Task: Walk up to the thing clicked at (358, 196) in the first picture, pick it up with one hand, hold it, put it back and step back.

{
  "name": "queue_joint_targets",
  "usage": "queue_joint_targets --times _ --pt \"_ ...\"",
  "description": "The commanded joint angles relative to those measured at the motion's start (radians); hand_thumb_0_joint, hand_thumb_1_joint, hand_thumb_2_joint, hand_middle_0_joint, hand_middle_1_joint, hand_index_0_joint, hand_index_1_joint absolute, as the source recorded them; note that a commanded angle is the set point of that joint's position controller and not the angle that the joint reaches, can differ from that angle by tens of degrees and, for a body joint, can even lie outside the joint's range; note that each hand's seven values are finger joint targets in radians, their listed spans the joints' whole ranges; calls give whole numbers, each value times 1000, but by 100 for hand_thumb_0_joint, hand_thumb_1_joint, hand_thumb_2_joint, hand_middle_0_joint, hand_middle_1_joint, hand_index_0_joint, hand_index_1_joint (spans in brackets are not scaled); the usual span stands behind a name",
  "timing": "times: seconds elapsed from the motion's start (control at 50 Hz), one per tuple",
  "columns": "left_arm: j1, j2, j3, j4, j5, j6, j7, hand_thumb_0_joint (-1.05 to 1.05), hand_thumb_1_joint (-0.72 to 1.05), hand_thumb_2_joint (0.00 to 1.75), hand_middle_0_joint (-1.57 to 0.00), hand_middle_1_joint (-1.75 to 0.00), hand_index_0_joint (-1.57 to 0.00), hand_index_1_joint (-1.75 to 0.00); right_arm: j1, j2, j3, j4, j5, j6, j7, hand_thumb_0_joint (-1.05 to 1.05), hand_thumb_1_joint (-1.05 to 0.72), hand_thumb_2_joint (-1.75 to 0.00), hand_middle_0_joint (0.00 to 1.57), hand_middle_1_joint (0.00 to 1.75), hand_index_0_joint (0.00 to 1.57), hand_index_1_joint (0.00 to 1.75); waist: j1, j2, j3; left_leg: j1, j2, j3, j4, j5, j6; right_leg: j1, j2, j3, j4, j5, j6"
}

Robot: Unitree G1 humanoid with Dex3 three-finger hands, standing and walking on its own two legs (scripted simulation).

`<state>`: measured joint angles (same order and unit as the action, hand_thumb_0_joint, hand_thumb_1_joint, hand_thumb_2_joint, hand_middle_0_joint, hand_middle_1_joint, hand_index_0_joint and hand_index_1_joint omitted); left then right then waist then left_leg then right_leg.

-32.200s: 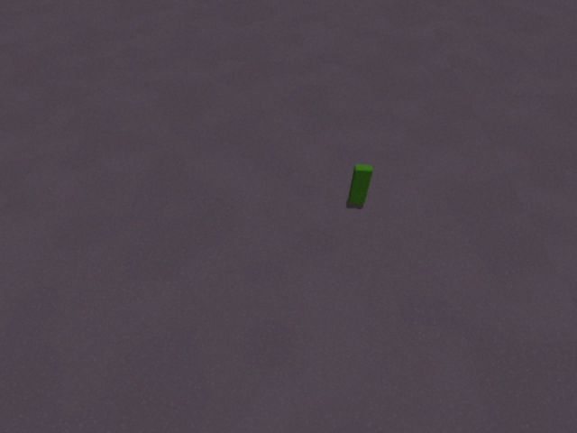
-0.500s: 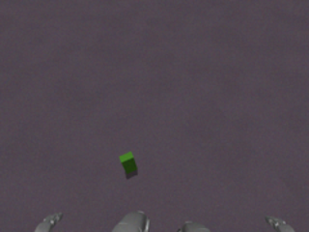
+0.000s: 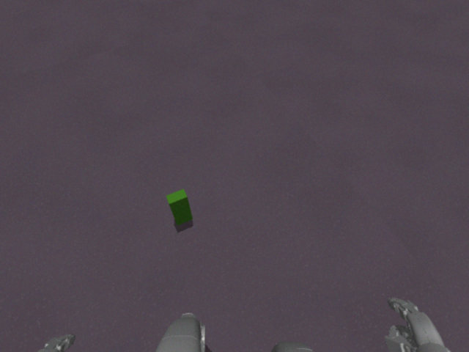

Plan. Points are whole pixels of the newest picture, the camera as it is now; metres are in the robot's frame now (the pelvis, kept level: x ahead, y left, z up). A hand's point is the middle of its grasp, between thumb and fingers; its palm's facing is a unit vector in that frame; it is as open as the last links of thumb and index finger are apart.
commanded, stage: step back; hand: left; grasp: from the side
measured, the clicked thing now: (180, 208) +0.65 +0.24 -0.64
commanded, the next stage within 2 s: stand in 1.86 s
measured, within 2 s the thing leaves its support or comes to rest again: neither
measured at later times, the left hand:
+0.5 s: hand out of the picture -0.06 +0.26 -0.14, palm faces +0.07 -0.92 -0.38, open 7.3 cm
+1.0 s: hand out of the picture -0.27 +0.24 -0.13, palm faces +0.12 -0.89 -0.43, open 7.3 cm
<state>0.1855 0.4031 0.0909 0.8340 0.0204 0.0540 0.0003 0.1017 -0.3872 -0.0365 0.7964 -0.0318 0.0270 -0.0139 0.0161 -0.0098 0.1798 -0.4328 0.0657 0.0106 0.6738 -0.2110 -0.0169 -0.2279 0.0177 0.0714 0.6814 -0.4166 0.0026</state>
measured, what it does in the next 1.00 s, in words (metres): walks backwards: left foot, then right foot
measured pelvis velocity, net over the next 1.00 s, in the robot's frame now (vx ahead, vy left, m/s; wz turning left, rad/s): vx -0.32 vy -0.05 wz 0.13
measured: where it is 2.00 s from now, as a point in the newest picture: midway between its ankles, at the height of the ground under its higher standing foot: outside the picture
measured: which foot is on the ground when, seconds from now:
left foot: down 0.00-0.02, up 0.04-0.30, down 0.32-0.68, up 0.70-0.96, down 0.98-1.00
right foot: down 0.00-0.34, up 0.36-0.64, down 0.66-1.00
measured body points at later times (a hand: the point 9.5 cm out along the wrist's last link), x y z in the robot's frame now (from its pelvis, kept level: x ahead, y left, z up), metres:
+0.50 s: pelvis -0.17 -0.02 +0.01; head -0.11 +0.00 +0.46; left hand -0.06 +0.30 -0.11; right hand -0.05 -0.32 -0.10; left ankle -0.12 +0.10 -0.72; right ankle -0.18 -0.16 -0.63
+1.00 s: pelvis -0.32 -0.05 +0.00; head -0.30 -0.05 +0.45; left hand -0.28 +0.29 -0.10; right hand -0.23 -0.37 -0.12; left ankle -0.34 +0.07 -0.72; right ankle -0.27 -0.18 -0.71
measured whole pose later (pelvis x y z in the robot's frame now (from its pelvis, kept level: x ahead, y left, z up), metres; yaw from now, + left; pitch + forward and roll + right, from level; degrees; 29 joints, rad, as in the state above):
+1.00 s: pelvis -0.32 -0.05 +0.00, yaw +7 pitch -3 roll +2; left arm 0.20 0.41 0.07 0.89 0.05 0.02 0.00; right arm 0.26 -0.39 -0.06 0.98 -0.04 0.03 0.01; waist 0.02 -0.02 0.09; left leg -0.22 -0.04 -0.02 0.62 -0.37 0.00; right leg -0.33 -0.08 -0.03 0.72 -0.35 -0.01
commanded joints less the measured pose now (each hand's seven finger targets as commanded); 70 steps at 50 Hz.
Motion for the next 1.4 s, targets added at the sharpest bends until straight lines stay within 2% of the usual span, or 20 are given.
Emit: queue_joint_targets --times 0.0,0.02,0.08,0.22,0.28,0.34,0.4,0.54,0.62,0.66,0.68,0.74,0.86,0.94,0.98,1.0,1.06,1.18,1.24,1.38 --pt "85 312 93 -65 22 -36 3 0 90 90 -20 -30 -20 -30 -10 -160 -59 -90 28 -3 -19 0 -90 -90 20 30 20 30 27 -228 -215 -148 -150 -83 185 -277 28 79 -299 390 -346 228 -187" --pt "20 372 99 -99 27 -38 6 0 90 90 -20 -30 -20 -30 -39 -200 -77 -79 22 2 -34 0 -90 -90 20 30 20 30 58 -277 -166 -76 -145 -148 435 -426 8 -142 -445 526 -373 278 -318" --pt "-123 235 59 -125 20 -45 22 0 90 90 -20 -30 -20 -30 64 -202 -68 -14 43 -2 -26 0 -90 -90 20 30 20 30 -41 -120 -130 -55 -185 -178 551 -274 13 -124 -257 186 -242 511 -217" --pt "-41 223 50 -130 21 -27 36 0 90 90 -20 -30 -20 -30 84 -172 -57 -19 16 -15 -19 0 -90 -90 20 30 20 30 22 -194 -196 12 -97 -49 71 -301 11 130 -262 154 -121 635 -195" --pt "-43 203 28 -140 0 -8 26 0 90 90 -20 -30 -20 -30 156 -185 -72 23 6 -24 -17 0 -90 -90 20 30 20 30 -12 -116 -241 224 -73 -53 -263 48 41 24 -192 107 10 521 -120" --pt "-131 195 42 -152 3 -2 43 0 90 90 -20 -30 -20 -30 93 -373 -113 -11 -9 -26 -6 0 -90 -90 20 30 20 30 -69 212 -200 71 358 -594 -354 304 342 -168 51 79 489 -267 -17" --pt "-25 183 40 -87 -18 3 35 0 90 90 -20 -30 -20 -30 -5 -269 -76 -16 -8 -30 -22 0 -90 -90 20 30 20 30 24 106 -187 123 206 -289 -255 383 251 -226 78 124 645 -128 -27" --pt "-22 159 28 -82 1 -18 17 0 90 90 -20 -30 -20 -30 73 -249 -80 -22 -9 -9 -13 0 -90 -90 20 30 20 30 -41 193 -248 349 180 -251 -192 357 255 -182 12 -18 148 -123 20" --pt "132 171 37 5 12 -34 14 0 90 90 -20 -30 -20 -30 15 -257 -73 -39 8 18 -4 0 -90 -90 20 30 20 30 26 186 -302 150 125 -186 -112 159 144 108 1 -59 -260 126 -41" --pt "57 353 87 -30 26 -34 10 0 90 90 -20 -30 -20 -30 -27 -163 -55 -72 16 14 -18 0 -90 -90 20 30 20 30 53 -243 -178 -136 -156 -88 238 -362 17 -61 -378 434 -396 28 -228" --pt "-15 384 87 -65 28 -41 16 0 90 90 -20 -30 -20 -30 -44 -209 -76 -61 14 22 -28 0 -90 -90 20 30 20 30 52 -242 -108 -79 -113 -199 445 -395 0 -266 -485 556 -450 5 -321" --pt "-146 243 49 -76 29 -56 27 0 90 90 -20 -30 -20 -30 64 -210 -70 9 26 13 -16 0 -90 -90 20 30 20 30 -43 -71 -107 -46 -171 -189 539 -224 1 -197 -258 168 -284 204 -195" --pt "7 261 66 -29 39 -71 18 0 90 90 -20 -30 -20 -30 18 -203 -66 16 -4 -17 10 0 -90 -90 20 30 20 30 68 -177 -142 -88 -84 -85 143 -317 -9 82 -276 237 -320 -224 -198" --pt "-26 237 35 -16 24 -53 1 0 90 90 -20 -30 -20 -30 159 -181 -78 117 -1 -46 17 0 -90 -90 20 30 20 30 -13 -109 -145 312 -110 7 -304 -174 39 -127 -203 101 -209 -175 -131" --pt "-56 137 1 -30 -2 -56 0 0 90 90 -20 -30 -20 -30 169 -307 -100 117 -18 -60 10 0 -90 -90 20 30 20 30 -54 245 -134 337 230 -594 -488 -627 184 -408 -16 -95 113 -158 -13" --pt "-130 227 32 -22 11 -58 4 0 90 90 -20 -30 -20 -30 129 -348 -109 100 -12 -64 13 0 -90 -90 20 30 20 30 -71 146 -45 124 300 -659 -527 -717 273 -329 -66 12 211 -148 -16" --pt "-43 188 20 30 -4 -73 -16 0 90 90 -20 -30 -20 -30 42 -241 -72 91 -15 -83 7 0 -90 -90 20 30 20 30 -2 97 -76 173 153 -354 -424 -392 183 -227 -69 -15 158 -12 -24" --pt "42 160 27 97 10 -93 -11 0 90 90 -20 -30 -20 -30 40 -212 -69 93 -3 -48 19 0 -90 -90 20 30 20 30 29 136 -107 23 81 -187 -251 -331 124 131 15 -111 -227 85 -32" --pt "74 322 62 97 24 -114 1 0 90 90 -20 -30 -20 -30 32 -164 -57 75 -2 -43 5 0 -90 -90 20 30 20 30 62 -155 -85 -139 -88 -90 236 -392 31 64 -386 515 -489 -353 -220" --pt "-47 239 28 62 13 -121 2 0 90 90 -20 -30 -20 -30 112 -155 -63 137 -1 -58 23 0 -90 -90 20 30 20 30 -2 -145 -132 83 -33 -27 37 -236 22 -40 -251 152 -347 135 -173"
